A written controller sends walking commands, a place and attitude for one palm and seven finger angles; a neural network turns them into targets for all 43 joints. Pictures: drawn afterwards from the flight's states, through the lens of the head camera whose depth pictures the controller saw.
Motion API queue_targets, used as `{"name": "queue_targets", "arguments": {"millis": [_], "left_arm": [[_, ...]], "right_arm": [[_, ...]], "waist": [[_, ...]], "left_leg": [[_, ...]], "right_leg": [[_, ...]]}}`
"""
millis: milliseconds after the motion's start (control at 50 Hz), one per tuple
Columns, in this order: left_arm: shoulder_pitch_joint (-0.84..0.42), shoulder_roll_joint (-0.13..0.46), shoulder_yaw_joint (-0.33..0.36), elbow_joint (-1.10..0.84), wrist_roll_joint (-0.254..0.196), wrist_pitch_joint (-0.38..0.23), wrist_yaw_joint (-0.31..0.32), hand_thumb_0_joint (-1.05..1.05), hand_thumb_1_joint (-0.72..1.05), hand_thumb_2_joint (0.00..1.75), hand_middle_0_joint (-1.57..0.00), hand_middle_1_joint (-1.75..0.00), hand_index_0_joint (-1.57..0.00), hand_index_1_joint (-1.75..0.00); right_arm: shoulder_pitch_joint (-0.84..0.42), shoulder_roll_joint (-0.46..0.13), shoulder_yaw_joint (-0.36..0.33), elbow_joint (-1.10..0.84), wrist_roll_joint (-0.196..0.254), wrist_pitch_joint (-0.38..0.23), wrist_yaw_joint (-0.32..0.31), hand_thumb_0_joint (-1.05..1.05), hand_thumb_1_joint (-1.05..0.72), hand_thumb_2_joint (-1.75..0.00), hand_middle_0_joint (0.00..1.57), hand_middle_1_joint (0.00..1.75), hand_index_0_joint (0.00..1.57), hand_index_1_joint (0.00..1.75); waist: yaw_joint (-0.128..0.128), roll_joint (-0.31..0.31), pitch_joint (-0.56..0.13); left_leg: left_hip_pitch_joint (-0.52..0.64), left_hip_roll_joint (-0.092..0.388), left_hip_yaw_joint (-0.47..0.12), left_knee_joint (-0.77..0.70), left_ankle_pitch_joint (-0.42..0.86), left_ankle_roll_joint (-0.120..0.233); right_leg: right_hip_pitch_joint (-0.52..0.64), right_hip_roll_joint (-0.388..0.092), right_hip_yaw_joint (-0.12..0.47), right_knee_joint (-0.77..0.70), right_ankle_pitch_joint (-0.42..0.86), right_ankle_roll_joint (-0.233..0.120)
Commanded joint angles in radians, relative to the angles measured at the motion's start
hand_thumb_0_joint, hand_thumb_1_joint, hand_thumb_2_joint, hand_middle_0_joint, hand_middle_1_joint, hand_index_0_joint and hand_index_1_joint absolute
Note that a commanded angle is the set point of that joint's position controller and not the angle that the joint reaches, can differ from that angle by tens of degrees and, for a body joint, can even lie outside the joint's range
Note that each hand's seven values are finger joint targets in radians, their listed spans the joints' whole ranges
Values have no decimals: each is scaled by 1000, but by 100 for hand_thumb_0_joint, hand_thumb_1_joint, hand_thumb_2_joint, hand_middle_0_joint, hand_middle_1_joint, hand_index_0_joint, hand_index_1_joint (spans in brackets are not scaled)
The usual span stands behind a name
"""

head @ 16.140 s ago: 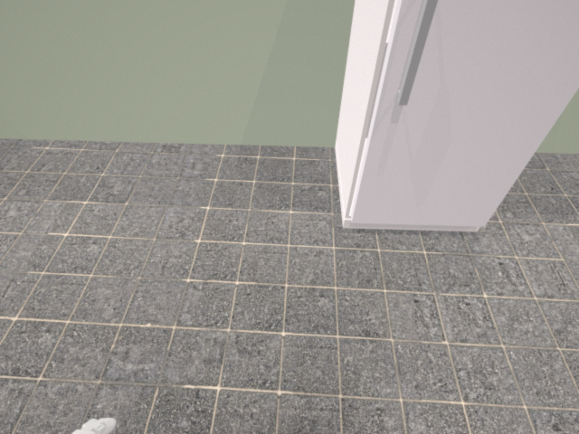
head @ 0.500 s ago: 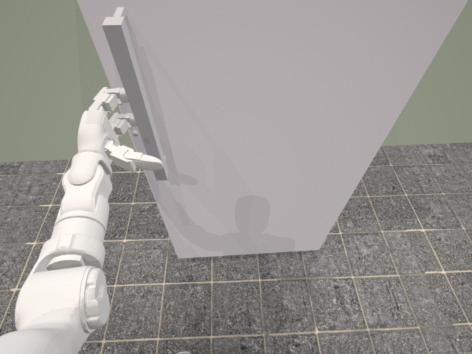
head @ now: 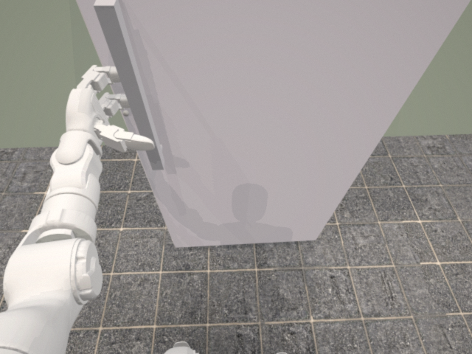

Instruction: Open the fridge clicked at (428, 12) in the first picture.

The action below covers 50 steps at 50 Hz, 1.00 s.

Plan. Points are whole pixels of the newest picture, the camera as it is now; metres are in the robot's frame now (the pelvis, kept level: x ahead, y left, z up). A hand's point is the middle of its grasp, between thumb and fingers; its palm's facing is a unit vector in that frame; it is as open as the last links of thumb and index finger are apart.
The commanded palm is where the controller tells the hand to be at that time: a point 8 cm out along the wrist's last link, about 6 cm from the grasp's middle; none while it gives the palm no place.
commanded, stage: slide the fingers in behind the handle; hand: left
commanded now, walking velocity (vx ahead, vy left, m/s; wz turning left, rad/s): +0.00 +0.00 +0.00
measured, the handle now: (141, 98) +0.52 +0.16 +0.13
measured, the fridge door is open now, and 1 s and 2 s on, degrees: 0 0 0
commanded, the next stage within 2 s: grip the handle and tug to test in 1.80 s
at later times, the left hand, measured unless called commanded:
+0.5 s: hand (136, 119) +0.47 +0.16 +0.13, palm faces +0.02 -1.00 +0.01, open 14.0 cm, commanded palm +0.44 +0.21 +0.13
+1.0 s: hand (146, 121) +0.46 +0.14 +0.13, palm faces +0.02 -1.00 +0.01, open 14.0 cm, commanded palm +0.43 +0.19 +0.13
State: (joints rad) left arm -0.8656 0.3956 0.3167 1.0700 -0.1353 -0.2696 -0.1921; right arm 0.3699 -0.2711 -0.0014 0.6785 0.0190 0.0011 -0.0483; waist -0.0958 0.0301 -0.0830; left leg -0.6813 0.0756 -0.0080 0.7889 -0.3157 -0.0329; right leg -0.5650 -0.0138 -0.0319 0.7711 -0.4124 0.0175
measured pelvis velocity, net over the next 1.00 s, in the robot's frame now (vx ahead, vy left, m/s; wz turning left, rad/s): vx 0.01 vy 0.00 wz -0.01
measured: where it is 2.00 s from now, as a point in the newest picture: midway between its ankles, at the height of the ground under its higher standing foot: outside the picture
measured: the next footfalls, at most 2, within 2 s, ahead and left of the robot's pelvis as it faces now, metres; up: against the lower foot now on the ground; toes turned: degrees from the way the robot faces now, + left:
none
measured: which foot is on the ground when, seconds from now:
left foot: down 0.00-1.00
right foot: down 0.00-1.00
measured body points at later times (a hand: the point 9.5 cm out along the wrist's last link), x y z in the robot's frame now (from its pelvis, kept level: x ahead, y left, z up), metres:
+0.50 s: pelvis +0.00 +0.01 +0.00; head +0.06 +0.00 +0.45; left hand +0.46 +0.21 +0.13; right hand +0.05 -0.26 -0.12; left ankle +0.04 +0.14 -0.71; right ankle -0.02 -0.13 -0.71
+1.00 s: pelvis +0.01 +0.00 +0.00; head +0.06 -0.01 +0.45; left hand +0.46 +0.19 +0.13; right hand +0.08 -0.26 -0.12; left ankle +0.04 +0.14 -0.71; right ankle -0.02 -0.13 -0.71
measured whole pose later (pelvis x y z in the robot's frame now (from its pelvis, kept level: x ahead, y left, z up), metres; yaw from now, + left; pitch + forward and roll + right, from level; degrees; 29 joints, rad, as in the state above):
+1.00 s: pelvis +0.01 +0.00 +0.00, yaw +0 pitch +10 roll -1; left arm -0.71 0.26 0.24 0.87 -0.14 -0.22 -0.10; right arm 0.33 -0.25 -0.01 0.66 0.02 0.01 -0.03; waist -0.07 0.04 -0.09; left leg -0.60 0.07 0.00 0.76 -0.33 -0.04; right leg -0.49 -0.02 -0.02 0.74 -0.42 0.02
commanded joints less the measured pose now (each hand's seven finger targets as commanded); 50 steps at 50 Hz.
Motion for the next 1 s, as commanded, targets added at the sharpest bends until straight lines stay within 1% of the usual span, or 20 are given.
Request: {"name": "queue_targets", "arguments": {"millis": [0,60,140,320,340,380,440,500,540,580,600,640,700,740,760,840,900,940,960,980], "left_arm": [[-542,191,-11,-183,3,-52,14,0,-50,30,-30,-120,-30,-120],[-525,185,-8,-204,4,-54,16,0,-50,30,-30,-120,-30,-120],[-467,197,20,-206,-9,-56,16,0,-50,30,-30,-120,-30,-120],[-388,171,16,-315,-19,-67,36,0,-50,30,-30,-120,-30,-120],[-375,179,27,-307,-21,-65,42,0,-50,30,-30,-120,-30,-120],[-419,160,0,-325,-9,-64,52,0,-50,30,-30,-120,-30,-120],[-408,173,13,-360,-6,-70,67,0,-50,30,-30,-120,-30,-120],[-402,130,-14,-340,-5,-60,72,0,-50,30,-30,-120,-30,-120],[-362,147,9,-312,-7,-51,74,0,-50,30,-30,-120,-30,-120],[-352,141,6,-344,-6,-48,73,0,-50,30,-30,-120,-30,-120],[-348,96,-30,-352,-9,-42,69,0,-50,30,-30,-120,-30,-120],[-348,111,-16,-342,-14,-39,70,0,-50,30,-30,-120,-30,-120],[-330,81,-29,-403,-19,-41,74,0,-50,30,-30,-120,-30,-120],[-291,100,-12,-424,-18,-41,79,0,-50,30,-30,-120,-30,-120],[-288,80,-28,-444,-18,-40,80,0,-50,30,-30,-120,-30,-120],[-293,59,-43,-416,-20,-18,90,0,-50,30,-30,-120,-30,-120],[-336,83,-30,-440,-16,-25,98,0,-50,30,-30,-120,-30,-120],[-341,49,-58,-462,-15,-37,101,0,-50,30,-30,-120,-30,-120],[-321,79,-30,-448,-10,-41,107,0,-50,30,-30,-120,-30,-120],[-332,31,-75,-451,-9,-41,106,0,-50,30,-30,-120,-30,-120]], "right_arm": [[91,-144,-50,-68,5,-29,-8,0,-90,-90,20,30,20,30],[97,-143,-51,-71,2,-30,-3,0,-90,-90,20,30,20,30],[100,-144,-51,-77,-1,-28,-1,0,-90,-90,20,30,20,30],[66,-135,-52,-105,7,-30,5,0,-90,-90,20,30,20,30],[68,-136,-50,-107,5,-30,4,0,-90,-90,20,30,20,30],[58,-131,-48,-103,7,-30,3,0,-90,-90,20,30,20,30],[59,-133,-51,-104,6,-34,1,0,-90,-90,20,30,20,30],[49,-126,-50,-95,7,-37,3,0,-90,-90,20,30,20,30],[55,-131,-50,-98,5,-35,3,0,-90,-90,20,30,20,30],[47,-126,-51,-104,5,-32,5,0,-90,-90,20,30,20,30],[39,-122,-49,-112,7,-33,8,0,-90,-90,20,30,20,30],[47,-125,-51,-105,5,-32,8,0,-90,-90,20,30,20,30],[34,-120,-56,-115,6,-32,11,0,-90,-90,20,30,20,30],[39,-123,-58,-115,5,-31,11,0,-90,-90,20,30,20,30],[30,-117,-55,-118,6,-31,14,0,-90,-90,20,30,20,30],[22,-118,-55,-112,8,-27,11,0,-90,-90,20,30,20,30],[16,-117,-53,-107,6,-27,6,0,-90,-90,20,30,20,30],[14,-111,-52,-109,4,-33,8,0,-90,-90,20,30,20,30],[15,-113,-54,-102,3,-32,7,0,-90,-90,20,30,20,30],[9,-108,-51,-104,5,-33,10,0,-90,-90,20,30,20,30]], "waist": [[-53,25,-331],[-43,58,-375],[-27,1,-367],[2,31,-378],[0,2,-364],[-11,19,-339],[-2,19,-380],[-11,22,-353],[0,-12,-350],[11,18,-380],[2,28,-366],[0,-16,-349],[9,2,-391],[16,-13,-398],[19,18,-395],[2,-43,-312],[5,-27,-347],[6,4,-364],[13,-7,-372],[2,21,-359]], "left_leg": [[318,-56,1,-56,148,62],[350,-56,-4,-53,174,59],[327,-57,-1,-53,185,63],[363,-53,5,-66,200,55],[348,-55,7,-64,200,59],[345,-53,6,-71,186,56],[373,-54,6,-65,211,56],[374,-52,8,-66,217,53],[354,-57,13,-66,226,56],[368,-57,17,-65,263,53],[377,-58,20,-65,265,53],[356,-59,20,-62,262,57],[392,-60,24,-62,298,55],[393,-59,24,-58,324,56],[400,-61,25,-61,339,55],[359,-63,30,-69,269,61],[368,-65,26,-76,259,59],[391,-68,28,-70,283,59],[394,-64,23,-71,289,56],[403,-65,25,-72,285,55]], "right_leg": [[-29,56,-5,-121,269,-14],[-28,56,-11,-111,274,-19],[10,61,-15,-110,295,-21],[30,65,-20,-108,307,-25],[41,65,-20,-109,313,-23],[23,64,-20,-110,304,-21],[41,65,-18,-107,320,-24],[29,63,-20,-108,335,-22],[55,64,-19,-110,354,-22],[74,60,-17,-100,397,-23],[63,60,-18,-104,398,-22],[79,62,-18,-108,408,-22],[94,61,-16,-105,446,-20],[115,62,-17,-101,471,-22],[113,60,-15,-100,486,-22],[98,61,-16,-123,442,-17],[111,55,-9,-122,438,-17],[115,55,-11,-118,453,-20],[116,56,-12,-115,457,-20],[97,56,-12,-117,448,-20]]}}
